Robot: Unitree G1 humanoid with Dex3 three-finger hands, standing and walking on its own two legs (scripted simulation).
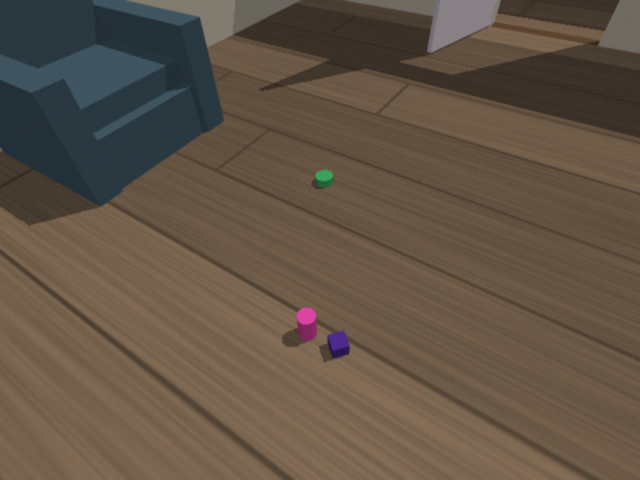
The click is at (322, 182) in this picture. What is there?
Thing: low tin
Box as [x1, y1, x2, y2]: [315, 170, 332, 187]
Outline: 315,174 315,180 317,185 325,187 332,183 332,173 330,171 320,170
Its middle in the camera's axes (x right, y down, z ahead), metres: +0.03 -0.31 +1.94
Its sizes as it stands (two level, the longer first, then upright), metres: 0.089 0.089 0.041
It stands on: the floor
